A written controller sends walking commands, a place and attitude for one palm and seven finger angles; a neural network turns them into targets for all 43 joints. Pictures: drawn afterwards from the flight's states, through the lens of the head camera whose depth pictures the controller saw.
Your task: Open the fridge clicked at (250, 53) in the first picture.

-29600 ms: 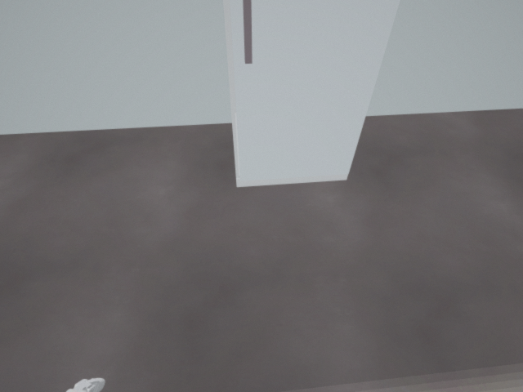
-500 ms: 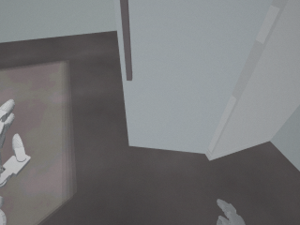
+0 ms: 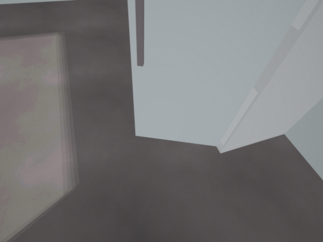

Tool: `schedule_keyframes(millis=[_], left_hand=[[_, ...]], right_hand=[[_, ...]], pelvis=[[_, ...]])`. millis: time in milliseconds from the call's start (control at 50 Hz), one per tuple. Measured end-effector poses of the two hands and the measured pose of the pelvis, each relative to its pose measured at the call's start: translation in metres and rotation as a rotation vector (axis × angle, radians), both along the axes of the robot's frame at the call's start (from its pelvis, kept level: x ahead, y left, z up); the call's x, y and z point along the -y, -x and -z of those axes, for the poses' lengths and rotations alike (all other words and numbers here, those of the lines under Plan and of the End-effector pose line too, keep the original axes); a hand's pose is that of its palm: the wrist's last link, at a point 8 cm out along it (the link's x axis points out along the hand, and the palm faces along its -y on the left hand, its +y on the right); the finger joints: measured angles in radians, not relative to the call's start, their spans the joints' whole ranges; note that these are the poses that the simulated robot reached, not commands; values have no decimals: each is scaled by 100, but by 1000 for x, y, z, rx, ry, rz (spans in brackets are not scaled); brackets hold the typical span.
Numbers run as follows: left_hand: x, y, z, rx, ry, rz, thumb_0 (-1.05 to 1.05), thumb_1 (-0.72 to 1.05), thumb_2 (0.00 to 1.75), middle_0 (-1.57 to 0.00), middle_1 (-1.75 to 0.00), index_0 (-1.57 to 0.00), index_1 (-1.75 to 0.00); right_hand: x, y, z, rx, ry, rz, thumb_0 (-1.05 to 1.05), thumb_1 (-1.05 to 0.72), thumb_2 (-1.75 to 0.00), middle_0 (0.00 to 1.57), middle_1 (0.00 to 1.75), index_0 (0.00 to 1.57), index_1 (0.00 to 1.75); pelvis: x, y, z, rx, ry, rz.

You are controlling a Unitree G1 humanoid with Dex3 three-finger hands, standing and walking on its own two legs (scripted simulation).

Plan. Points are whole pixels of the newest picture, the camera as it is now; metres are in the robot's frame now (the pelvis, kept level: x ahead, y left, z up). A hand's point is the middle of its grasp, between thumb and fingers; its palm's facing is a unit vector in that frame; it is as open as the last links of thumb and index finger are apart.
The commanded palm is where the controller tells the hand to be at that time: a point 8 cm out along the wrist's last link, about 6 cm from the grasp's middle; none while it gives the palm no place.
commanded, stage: let the arm hang, fingers relaxed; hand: left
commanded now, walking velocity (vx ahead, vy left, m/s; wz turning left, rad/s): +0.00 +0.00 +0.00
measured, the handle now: (141, 16) +0.78 +0.13 +0.14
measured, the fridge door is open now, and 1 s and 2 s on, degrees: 65 65 65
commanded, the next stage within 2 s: look to check the result in 0.58 s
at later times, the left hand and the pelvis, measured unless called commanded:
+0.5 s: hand out of the picture +0.11 +0.24 -0.16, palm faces -0.07 -0.96 -0.28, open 7.3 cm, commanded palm none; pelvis +0.02 +0.02 +0.00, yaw -1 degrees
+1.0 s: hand out of the picture +0.10 +0.25 -0.17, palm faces -0.08 -0.95 -0.31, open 7.4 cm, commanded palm none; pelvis +0.04 +0.02 +0.01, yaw -2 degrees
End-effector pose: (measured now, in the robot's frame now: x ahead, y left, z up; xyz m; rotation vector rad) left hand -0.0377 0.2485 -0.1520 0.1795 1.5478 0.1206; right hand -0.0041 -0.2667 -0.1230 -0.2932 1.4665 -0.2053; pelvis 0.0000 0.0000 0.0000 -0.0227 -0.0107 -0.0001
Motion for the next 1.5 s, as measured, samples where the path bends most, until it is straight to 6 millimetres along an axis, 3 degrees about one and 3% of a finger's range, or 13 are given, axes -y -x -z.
schedule_keyframes(millis=[100, 220, 360, 480, 740, 980, 1260, 1500], left_hand=[[-23, -17, -8, 23, -57, 13, 0, 92, 90, -20, -30, -20, -29], [-39, -65, -14, 137, -93, 45, 0, 92, 90, -20, -30, -20, -29], [-40, -118, -21, 268, -89, 83, 0, 91, 90, -20, -30, -20, -29], [-36, -140, -22, 310, -73, 104, 0, 91, 90, -20, -30, -20, -29], [-44, -135, -18, 241, -80, 103, 0, 91, 90, -20, -30, -20, -29], [-52, -137, -21, 204, -109, 103, 0, 91, 90, -20, -30, -20, -29], [-40, -164, -26, 272, -109, 111, 0, 91, 90, -20, -30, -20, -29], [-27, -161, -24, 268, -96, 111, 0, 91, 90, -20, -30, -20, -29]], right_hand=[[-18, -3, 8, 2, -42, 14, 1, -91, -90, 20, 30, 20, 30], [-35, -29, 15, 73, -83, 6, 1, -91, -90, 20, 30, 20, 30], [-38, -66, 12, 169, -88, -9, 0, -91, -90, 20, 30, 20, 30], [-29, -85, 5, 211, -62, -14, 0, -91, -90, 20, 30, 20, 30], [-3, -88, -6, 171, 7, -9, 0, -91, -90, 20, 30, 20, 30], [3, -98, -6, 157, 10, -14, 0, -91, -90, 20, 30, 20, 30], [3, -119, -5, 205, -7, -24, 0, -91, -90, 20, 30, 20, 30], [8, -108, -3, 185, -13, -8, 0, -91, -90, 20, 30, 20, 30]], pelvis=[[-7, -3, -1, 3, -3, 2], [-13, -6, -1, 6, -9, 5], [-19, -13, -2, 7, -16, 13], [-21, -20, -3, 6, -19, 20], [-19, -34, -5, 0, -20, 25], [-16, -44, -6, -6, -22, 27], [-9, -52, -6, -3, -26, 27], [-2, -52, -6, 0, -26, 30]])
